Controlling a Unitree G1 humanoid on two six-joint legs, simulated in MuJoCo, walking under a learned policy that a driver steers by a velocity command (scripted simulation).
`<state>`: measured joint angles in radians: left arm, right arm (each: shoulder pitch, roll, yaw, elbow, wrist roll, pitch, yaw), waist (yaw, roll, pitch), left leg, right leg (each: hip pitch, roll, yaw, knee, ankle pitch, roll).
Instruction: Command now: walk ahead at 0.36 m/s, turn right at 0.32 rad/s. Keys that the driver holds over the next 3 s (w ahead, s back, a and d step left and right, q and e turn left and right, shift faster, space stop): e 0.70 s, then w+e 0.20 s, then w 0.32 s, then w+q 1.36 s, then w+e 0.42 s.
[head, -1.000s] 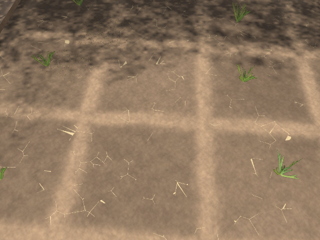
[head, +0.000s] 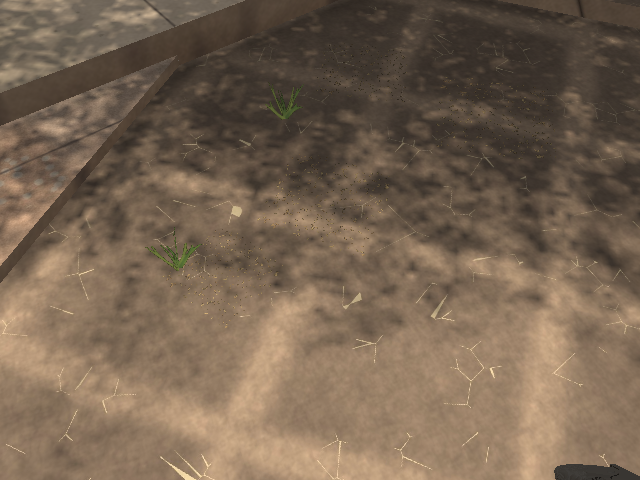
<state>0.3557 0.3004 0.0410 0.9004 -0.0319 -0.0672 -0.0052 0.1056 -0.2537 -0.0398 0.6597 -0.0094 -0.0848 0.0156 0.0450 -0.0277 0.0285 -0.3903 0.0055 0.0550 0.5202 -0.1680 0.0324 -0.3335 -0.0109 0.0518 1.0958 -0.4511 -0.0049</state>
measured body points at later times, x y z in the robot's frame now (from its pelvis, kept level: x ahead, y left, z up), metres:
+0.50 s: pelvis +0.14 -0.03 +0.00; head +0.19 -0.06 +0.44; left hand +0.37 +0.20 -0.09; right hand +0.22 -0.34 -0.12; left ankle +0.12 +0.12 -0.65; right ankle +0.20 -0.13 -0.73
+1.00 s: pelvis +0.21 -0.01 +0.02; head +0.23 +0.01 +0.47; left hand +0.50 +0.14 -0.08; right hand +0.11 -0.29 -0.08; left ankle +0.25 +0.11 -0.73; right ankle +0.16 -0.17 -0.64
